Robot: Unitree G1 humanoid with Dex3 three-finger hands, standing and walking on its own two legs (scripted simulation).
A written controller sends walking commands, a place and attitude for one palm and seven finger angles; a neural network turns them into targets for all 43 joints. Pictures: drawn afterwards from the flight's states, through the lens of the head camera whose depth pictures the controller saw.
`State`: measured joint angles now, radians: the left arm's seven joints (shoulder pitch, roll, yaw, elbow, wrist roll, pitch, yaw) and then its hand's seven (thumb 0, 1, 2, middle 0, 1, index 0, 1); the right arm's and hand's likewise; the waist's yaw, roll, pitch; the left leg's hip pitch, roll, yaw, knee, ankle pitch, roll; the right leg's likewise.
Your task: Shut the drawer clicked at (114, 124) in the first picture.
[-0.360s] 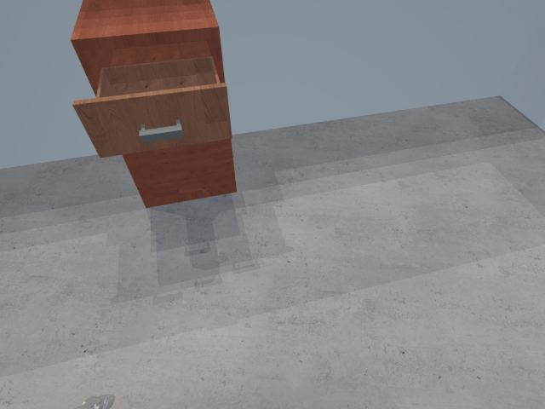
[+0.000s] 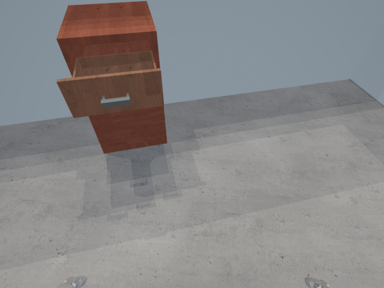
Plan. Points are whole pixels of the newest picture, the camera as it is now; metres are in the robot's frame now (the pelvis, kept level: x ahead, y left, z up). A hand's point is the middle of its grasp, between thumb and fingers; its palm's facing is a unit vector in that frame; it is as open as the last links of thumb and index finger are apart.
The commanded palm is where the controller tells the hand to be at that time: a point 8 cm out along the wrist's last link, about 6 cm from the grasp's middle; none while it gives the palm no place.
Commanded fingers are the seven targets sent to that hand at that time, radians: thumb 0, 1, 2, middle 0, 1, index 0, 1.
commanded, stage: stand and wait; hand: left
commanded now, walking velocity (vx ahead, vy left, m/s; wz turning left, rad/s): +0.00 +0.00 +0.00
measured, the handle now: (116, 99) +0.81 +0.37 -0.11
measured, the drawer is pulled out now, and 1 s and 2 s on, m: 0.29 0.29 0.29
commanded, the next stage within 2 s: look at it before walking up in 0.86 s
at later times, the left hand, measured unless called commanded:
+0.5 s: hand out of the picture +0.04 +0.23 -0.15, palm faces -0.02 -0.94 -0.33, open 7.3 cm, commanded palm none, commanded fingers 0.00 0.90 0.90 -0.20 -0.30 -0.20 -0.30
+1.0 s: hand out of the picture +0.02 +0.23 -0.16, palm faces -0.03 -0.95 -0.31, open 7.3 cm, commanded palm none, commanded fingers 0.00 0.90 0.90 -0.20 -0.30 -0.20 -0.30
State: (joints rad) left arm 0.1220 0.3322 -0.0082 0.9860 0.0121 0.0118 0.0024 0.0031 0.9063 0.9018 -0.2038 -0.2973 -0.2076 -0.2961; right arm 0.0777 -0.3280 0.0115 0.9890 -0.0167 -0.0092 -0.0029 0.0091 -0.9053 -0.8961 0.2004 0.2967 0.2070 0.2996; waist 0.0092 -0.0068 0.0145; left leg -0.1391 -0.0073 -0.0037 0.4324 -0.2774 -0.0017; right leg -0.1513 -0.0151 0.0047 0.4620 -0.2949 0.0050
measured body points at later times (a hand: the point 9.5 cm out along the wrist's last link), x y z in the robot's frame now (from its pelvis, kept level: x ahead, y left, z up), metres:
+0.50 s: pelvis -0.03 -0.01 +0.01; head -0.03 -0.02 +0.45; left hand +0.04 +0.28 -0.13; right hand +0.04 -0.30 -0.13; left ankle -0.03 +0.12 -0.74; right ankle -0.03 -0.12 -0.74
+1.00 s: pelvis -0.04 -0.01 +0.01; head -0.03 +0.00 +0.46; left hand +0.02 +0.28 -0.13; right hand +0.02 -0.29 -0.13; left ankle -0.03 +0.12 -0.74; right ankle -0.03 -0.12 -0.74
